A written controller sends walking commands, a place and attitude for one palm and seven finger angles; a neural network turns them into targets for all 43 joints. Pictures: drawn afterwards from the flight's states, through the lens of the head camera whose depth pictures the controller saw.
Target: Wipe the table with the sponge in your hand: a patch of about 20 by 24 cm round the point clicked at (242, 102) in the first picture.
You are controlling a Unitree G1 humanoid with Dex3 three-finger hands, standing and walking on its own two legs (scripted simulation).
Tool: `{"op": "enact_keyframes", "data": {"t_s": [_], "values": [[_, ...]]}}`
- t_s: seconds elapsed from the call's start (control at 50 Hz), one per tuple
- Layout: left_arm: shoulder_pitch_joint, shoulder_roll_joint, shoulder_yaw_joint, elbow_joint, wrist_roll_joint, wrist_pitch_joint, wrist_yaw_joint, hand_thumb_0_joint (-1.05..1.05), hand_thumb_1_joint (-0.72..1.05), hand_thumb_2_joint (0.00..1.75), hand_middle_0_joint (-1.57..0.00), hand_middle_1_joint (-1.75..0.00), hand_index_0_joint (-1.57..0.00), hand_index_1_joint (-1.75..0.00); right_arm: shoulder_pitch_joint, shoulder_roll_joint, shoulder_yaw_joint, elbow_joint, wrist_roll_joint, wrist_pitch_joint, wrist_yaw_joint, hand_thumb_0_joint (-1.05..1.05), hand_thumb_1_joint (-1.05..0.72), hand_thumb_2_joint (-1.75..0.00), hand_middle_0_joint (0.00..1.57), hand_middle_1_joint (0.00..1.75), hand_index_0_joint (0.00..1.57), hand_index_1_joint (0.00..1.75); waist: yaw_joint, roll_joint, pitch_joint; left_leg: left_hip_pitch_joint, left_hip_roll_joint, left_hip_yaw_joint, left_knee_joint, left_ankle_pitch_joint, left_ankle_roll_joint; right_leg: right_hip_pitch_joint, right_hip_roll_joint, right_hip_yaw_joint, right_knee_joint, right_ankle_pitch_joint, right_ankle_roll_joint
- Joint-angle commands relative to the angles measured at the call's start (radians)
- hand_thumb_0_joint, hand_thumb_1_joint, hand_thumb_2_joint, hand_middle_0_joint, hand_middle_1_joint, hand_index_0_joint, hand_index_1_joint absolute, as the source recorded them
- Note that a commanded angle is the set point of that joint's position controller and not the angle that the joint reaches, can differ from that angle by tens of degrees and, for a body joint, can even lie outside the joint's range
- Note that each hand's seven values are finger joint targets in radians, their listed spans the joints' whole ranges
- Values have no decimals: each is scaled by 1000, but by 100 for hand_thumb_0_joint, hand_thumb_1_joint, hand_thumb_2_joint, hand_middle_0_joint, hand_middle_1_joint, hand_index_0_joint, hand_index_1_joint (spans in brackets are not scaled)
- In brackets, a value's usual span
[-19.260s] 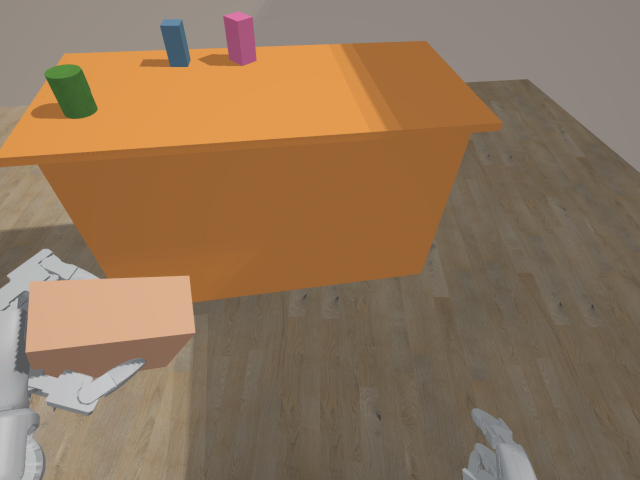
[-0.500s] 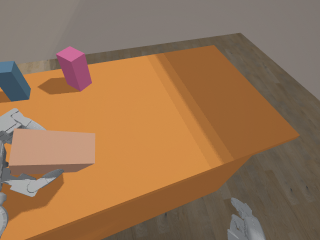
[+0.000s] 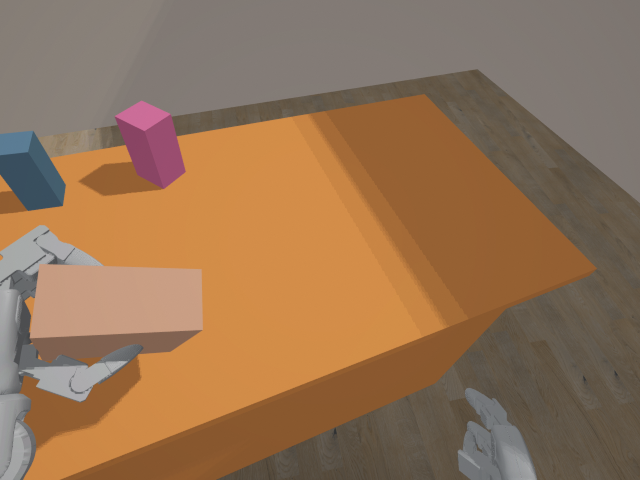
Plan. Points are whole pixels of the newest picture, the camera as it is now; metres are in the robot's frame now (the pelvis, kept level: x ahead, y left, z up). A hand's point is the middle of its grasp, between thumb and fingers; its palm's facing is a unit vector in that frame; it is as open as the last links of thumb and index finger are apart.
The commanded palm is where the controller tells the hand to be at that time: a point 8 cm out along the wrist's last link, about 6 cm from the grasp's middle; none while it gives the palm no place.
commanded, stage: come to a stop and stand still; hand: left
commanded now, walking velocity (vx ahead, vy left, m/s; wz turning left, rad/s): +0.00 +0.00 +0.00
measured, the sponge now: (141, 316) +0.24 +0.21 +0.12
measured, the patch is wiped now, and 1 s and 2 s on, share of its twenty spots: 0.00 0.00 0.00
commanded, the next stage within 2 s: look again from close up in 0.16 s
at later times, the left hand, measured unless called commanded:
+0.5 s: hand (64, 315) +0.21 +0.26 +0.15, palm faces +0.35 -0.86 -0.38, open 9.9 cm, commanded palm +0.16 +0.29 +0.17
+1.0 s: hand (110, 310) +0.22 +0.22 +0.16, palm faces +0.32 -0.86 -0.40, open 9.9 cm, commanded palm +0.16 +0.26 +0.17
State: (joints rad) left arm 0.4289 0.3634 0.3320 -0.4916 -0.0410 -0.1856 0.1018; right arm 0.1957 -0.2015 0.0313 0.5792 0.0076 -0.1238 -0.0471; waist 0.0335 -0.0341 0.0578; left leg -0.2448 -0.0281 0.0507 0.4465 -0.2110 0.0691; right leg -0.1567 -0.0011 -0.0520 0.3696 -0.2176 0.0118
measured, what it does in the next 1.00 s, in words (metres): stands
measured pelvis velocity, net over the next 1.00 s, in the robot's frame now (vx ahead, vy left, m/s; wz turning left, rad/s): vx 0.00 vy -0.02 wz -0.01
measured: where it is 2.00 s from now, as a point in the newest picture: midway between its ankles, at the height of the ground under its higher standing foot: outside the picture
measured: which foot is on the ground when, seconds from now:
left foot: down 0.00-1.00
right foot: down 0.00-1.00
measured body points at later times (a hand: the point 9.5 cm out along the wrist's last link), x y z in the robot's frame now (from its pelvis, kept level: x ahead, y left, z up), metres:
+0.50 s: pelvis +0.00 +0.01 +0.00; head +0.02 +0.04 +0.45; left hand +0.19 +0.30 +0.17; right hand +0.18 -0.21 -0.07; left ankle +0.02 +0.07 -0.74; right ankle -0.01 -0.13 -0.74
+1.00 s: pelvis +0.00 -0.02 +0.00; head +0.04 +0.00 +0.45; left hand +0.20 +0.26 +0.18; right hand +0.18 -0.24 -0.07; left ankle +0.02 +0.07 -0.74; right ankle -0.01 -0.13 -0.74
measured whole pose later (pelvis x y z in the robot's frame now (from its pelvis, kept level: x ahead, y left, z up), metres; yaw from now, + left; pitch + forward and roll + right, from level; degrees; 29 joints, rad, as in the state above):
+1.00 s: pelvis +0.00 -0.02 +0.00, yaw +0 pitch +1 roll -1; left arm 0.44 0.39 0.36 -0.51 -0.06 -0.17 0.08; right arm 0.19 -0.17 0.02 0.55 0.01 -0.11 -0.03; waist 0.02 -0.03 0.07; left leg -0.25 -0.01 0.05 0.42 -0.19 0.04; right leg -0.18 0.02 -0.05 0.38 -0.22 -0.02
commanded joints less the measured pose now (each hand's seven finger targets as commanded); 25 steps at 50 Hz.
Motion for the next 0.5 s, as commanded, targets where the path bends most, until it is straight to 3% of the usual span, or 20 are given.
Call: {"op": "enact_keyframes", "data": {"t_s": [0.0, 0.02, 0.04, 0.12, 0.14, 0.22, 0.24, 0.32, 0.34, 0.38, 0.42, 0.44, 0.48], "values": [[-78, 171, 119, -229, -15, -76, 24, 0, 10, 130, -120, -160, -120, -160, -83, -130, -61, -163, 7, -61, -7, 0, -90, -90, 20, 30, 20, 30, -15, 99, -190, 63, 117, -137, -97, 140, -54, 63, -55, 75, -18, 167, -30], [-66, 194, 152, -214, -9, -71, 30, 0, 10, 130, -120, -160, -120, -160, -100, -129, -58, -161, 10, -60, -8, 0, -90, -90, 20, 30, 20, 30, -13, 105, -187, 64, 116, -129, -106, 121, -57, 52, -48, 75, -17, 152, -28], [-47, 150, 114, -174, -19, -72, 21, 0, 10, 130, -120, -160, -120, -160, -86, -123, -52, -160, 4, -52, -6, 0, -90, -90, 20, 30, 20, 30, -15, 85, -172, 46, 117, -132, -117, 100, -52, 51, -46, 60, -30, 134, -24], [-48, 176, 143, -163, -11, -64, 21, 0, 10, 130, -120, -160, -120, -160, -93, -127, -58, -164, 12, -51, -7, 0, -90, -90, 20, 30, 20, 30, -17, 85, -149, 28, 120, -132, -130, 63, -58, 44, -46, 70, -33, 117, -25], [-45, 139, 103, -149, -17, -67, 12, 0, 10, 130, -120, -160, -120, -160, -84, -124, -52, -162, 7, -46, -6, 0, -90, -90, 20, 30, 20, 30, -19, 77, -144, 14, 118, -137, -139, 48, -53, 46, -42, 58, -40, 108, -23], [-82, 189, 138, -222, -7, -70, 20, 0, 10, 130, -120, -160, -120, -160, -101, -128, -57, -168, 12, -58, -8, 0, -90, -90, 20, 30, 20, 30, -17, 99, -169, 33, 118, -136, -134, 52, -56, 58, -43, 65, -24, 120, -24], [-74, 155, 105, -209, -13, -74, 13, 0, 10, 130, -120, -160, -120, -160, -92, -127, -52, -165, 5, -55, -8, 0, -90, -90, 20, 30, 20, 30, -18, 97, -164, 18, 116, -140, -143, 46, -52, 67, -39, 54, -28, 118, -22], [-90, 204, 146, -271, -4, -81, 24, 0, 10, 130, -120, -160, -120, -160, -98, -129, -58, -164, 10, -68, -9, 0, -90, -90, 20, 30, 20, 30, -16, 134, -193, 55, 117, -138, -122, 99, -62, 64, -42, 64, -7, 144, -29], [-80, 162, 110, -253, -11, -85, 17, 0, 10, 130, -120, -160, -120, -160, -87, -127, -54, -161, 4, -63, -7, 0, -90, -90, 20, 30, 20, 30, -17, 136, -180, 45, 118, -142, -133, 102, -61, 64, -37, 50, -11, 135, -28], [-76, 186, 132, -249, -9, -84, 20, 0, 10, 130, -120, -160, -120, -160, -80, -129, -61, -161, 5, -67, -9, 0, -90, -90, 20, 30, 20, 30, -16, 151, -181, 44, 127, -146, -129, 105, -68, 70, -44, 58, -7, 134, -29], [-67, 187, 145, -231, -4, -79, 24, 0, 10, 130, -120, -160, -120, -160, -86, -130, -62, -158, 10, -66, -8, 0, -90, -90, 20, 30, 20, 30, -17, 146, -175, 46, 124, -137, -133, 93, -71, 60, -37, 60, -7, 127, -30], [-52, 150, 111, -195, -12, -79, 16, 0, 10, 130, -120, -160, -120, -160, -77, -125, -56, -156, 5, -59, -7, 0, -90, -90, 20, 30, 20, 30, -17, 119, -158, 33, 128, -143, -144, 76, -67, 56, -37, 48, -18, 116, -26], [-55, 169, 128, -198, -11, -76, 17, 0, 10, 130, -120, -160, -120, -160, -70, -131, -64, -159, 7, -59, -8, 0, -90, -90, 20, 30, 20, 30, -19, 115, -167, 37, 128, -144, -134, 101, -74, 67, -45, 57, -19, 136, -29]]}}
